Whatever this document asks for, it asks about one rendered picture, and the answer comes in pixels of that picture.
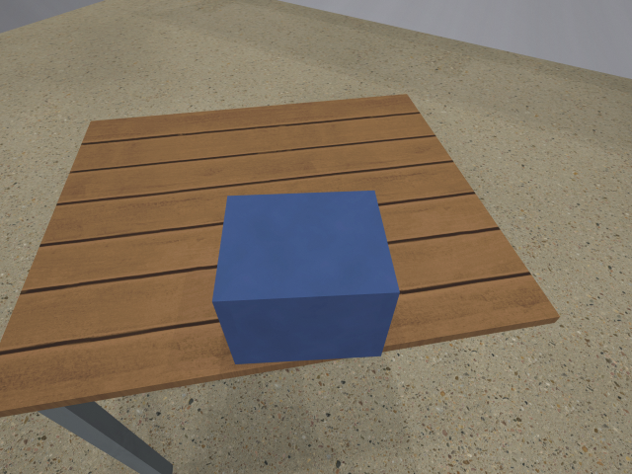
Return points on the table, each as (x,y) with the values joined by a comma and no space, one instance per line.
(118,300)

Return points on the carton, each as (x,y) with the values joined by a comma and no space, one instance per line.
(304,276)

